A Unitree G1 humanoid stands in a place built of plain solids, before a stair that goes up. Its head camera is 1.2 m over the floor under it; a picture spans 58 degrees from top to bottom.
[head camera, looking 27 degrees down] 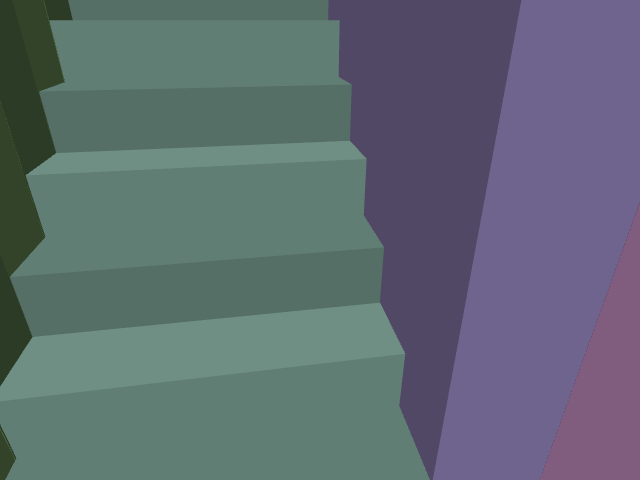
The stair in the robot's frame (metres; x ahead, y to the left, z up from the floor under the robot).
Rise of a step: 0.20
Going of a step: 0.24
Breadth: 1.02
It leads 9 degrees to the left of straight ahead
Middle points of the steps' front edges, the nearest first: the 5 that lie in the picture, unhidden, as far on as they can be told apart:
0.81 0.27 0.40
1.05 0.31 0.60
1.29 0.35 0.80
1.52 0.39 1.00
1.76 0.43 1.20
